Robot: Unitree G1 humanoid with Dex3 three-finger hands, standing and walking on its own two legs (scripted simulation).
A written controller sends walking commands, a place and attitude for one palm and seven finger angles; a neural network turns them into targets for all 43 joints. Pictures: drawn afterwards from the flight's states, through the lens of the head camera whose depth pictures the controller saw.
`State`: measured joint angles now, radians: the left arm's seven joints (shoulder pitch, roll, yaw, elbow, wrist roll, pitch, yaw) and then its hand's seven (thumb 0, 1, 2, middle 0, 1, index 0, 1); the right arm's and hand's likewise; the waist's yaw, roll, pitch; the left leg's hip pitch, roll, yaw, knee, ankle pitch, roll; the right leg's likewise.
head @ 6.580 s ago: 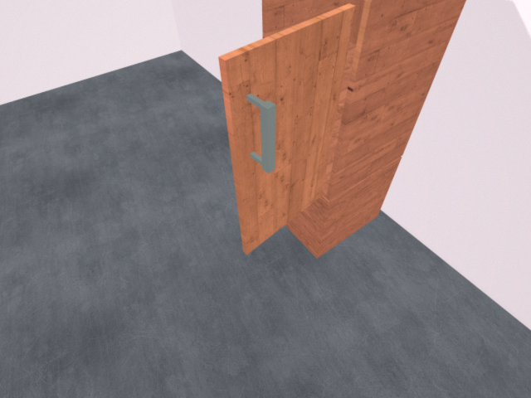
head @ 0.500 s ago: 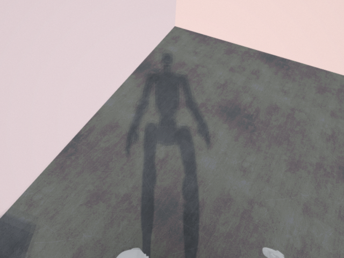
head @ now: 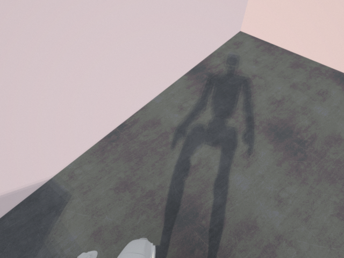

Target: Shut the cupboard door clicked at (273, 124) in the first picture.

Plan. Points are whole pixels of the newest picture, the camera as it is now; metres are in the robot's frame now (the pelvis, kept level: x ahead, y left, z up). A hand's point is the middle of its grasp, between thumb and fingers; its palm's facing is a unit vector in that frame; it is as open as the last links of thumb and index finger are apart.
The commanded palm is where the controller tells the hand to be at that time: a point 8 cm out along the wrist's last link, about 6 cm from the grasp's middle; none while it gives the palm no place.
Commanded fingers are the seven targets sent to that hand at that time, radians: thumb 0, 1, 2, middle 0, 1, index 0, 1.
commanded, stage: walk to a spot facing it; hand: left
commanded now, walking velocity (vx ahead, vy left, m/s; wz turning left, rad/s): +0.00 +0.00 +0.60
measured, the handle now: out of the picture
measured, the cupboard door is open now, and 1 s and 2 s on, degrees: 97 97 97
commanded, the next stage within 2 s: none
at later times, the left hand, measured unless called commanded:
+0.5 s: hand out of the picture +0.07 +0.21 -0.15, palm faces +0.31 -0.90 -0.31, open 7.4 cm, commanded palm none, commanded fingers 0.00 0.90 0.90 -0.20 -0.30 -0.20 -0.30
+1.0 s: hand out of the picture -0.05 +0.18 -0.17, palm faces +0.62 -0.75 -0.24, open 7.4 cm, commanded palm none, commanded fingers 0.00 0.90 0.90 -0.20 -0.30 -0.20 -0.30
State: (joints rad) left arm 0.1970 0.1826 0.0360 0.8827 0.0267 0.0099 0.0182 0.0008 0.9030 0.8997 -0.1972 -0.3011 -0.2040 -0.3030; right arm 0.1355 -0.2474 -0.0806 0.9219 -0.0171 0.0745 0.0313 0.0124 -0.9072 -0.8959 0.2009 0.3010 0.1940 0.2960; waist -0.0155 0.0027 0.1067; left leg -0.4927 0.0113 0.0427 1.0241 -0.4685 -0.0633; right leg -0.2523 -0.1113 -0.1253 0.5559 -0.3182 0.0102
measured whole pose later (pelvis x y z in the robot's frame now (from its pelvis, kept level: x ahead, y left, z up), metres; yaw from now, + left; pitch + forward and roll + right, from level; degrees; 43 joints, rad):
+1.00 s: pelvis +0.02 -0.03 +0.00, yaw +37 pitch +1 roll +0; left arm 0.18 0.26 0.08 0.93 0.02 0.07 0.01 0.01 0.91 0.90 -0.20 -0.30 -0.20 -0.30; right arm 0.13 -0.21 -0.05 0.90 -0.03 0.03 0.01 0.01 -0.90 -0.90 0.20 0.30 0.20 0.30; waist 0.01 -0.04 0.09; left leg -0.31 -0.01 0.01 0.54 -0.26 0.02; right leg -0.48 -0.09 -0.03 1.07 -0.43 0.08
